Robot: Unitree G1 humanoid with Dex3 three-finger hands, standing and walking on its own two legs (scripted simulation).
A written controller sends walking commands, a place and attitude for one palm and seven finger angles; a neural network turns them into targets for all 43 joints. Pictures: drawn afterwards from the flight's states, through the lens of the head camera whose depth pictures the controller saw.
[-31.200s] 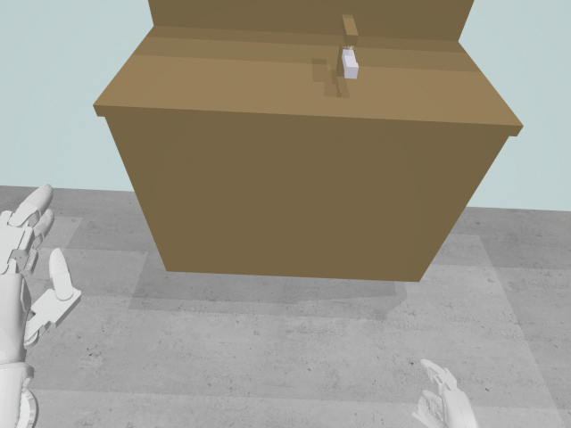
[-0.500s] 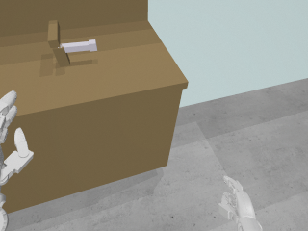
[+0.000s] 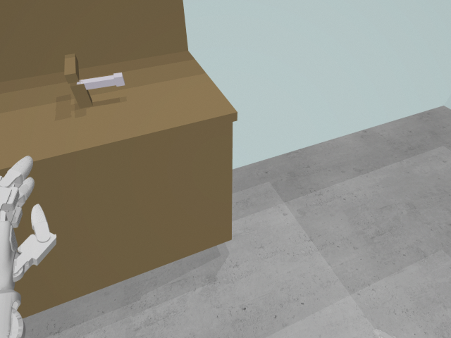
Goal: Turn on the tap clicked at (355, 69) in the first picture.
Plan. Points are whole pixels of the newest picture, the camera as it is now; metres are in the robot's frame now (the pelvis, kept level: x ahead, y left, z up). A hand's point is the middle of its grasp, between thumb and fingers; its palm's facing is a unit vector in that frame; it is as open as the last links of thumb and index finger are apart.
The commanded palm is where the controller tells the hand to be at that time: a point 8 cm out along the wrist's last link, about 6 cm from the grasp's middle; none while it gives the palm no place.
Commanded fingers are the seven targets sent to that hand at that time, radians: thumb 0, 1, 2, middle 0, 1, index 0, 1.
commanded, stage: stop stepping back and stand still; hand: left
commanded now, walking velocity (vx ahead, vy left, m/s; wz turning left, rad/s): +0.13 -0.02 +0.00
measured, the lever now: (119, 79) +0.79 +0.32 +0.10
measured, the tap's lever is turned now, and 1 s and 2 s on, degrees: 86 86 86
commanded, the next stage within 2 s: stand and check the lever's angle in 0.82 s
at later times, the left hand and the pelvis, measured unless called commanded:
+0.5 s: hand (77, 239) +0.22 +0.20 +0.16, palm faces +0.36 -0.84 -0.42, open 7.4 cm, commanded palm +0.17 +0.25 +0.17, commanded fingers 0.00 0.90 0.90 -0.20 -0.30 -0.20 -0.30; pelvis +0.01 -0.03 -0.01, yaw -1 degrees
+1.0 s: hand (73, 224) +0.25 +0.22 +0.15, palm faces +0.35 -0.83 -0.44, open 7.4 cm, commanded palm +0.20 +0.26 +0.17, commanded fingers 0.00 0.90 0.90 -0.20 -0.30 -0.20 -0.30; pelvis +0.03 -0.02 +0.00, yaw -2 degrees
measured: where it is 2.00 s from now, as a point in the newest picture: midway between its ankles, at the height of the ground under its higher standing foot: outside the picture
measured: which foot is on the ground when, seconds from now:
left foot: up 0.00-0.00, down 0.02-0.26, up 0.28-0.48, down 0.50-1.00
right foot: down 0.00-1.00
